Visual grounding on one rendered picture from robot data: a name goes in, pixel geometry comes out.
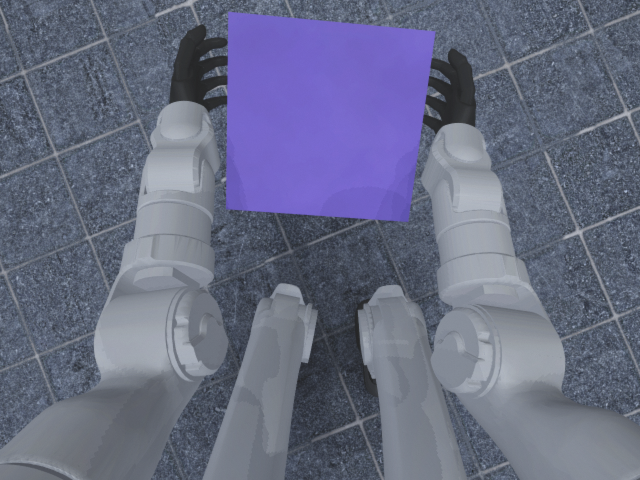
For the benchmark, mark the left robot forearm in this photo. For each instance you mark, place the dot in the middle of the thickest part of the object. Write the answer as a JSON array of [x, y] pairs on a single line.
[[171, 244]]

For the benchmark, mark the right robot thigh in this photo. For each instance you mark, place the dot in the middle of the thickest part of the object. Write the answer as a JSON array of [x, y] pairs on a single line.
[[418, 438]]

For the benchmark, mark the carton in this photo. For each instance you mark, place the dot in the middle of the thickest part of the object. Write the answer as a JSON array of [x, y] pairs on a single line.
[[324, 118]]

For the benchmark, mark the right robot forearm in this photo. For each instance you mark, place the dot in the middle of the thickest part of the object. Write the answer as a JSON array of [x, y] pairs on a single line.
[[472, 230]]

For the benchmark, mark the robot left upper arm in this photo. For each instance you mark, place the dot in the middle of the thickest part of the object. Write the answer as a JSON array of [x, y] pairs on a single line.
[[153, 350]]

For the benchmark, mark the robot thigh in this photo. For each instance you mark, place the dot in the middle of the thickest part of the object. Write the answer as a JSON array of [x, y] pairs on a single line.
[[252, 442], [418, 438]]

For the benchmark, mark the left robot hand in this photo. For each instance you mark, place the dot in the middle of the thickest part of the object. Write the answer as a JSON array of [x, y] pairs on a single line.
[[186, 83]]

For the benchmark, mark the right robot hand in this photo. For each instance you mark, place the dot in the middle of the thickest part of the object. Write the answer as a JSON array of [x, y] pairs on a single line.
[[461, 104]]

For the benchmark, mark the left robot thigh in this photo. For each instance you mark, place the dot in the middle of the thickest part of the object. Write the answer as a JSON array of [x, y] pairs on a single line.
[[252, 442]]

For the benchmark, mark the robot right upper arm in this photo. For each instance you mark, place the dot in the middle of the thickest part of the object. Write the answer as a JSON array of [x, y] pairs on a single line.
[[507, 366]]

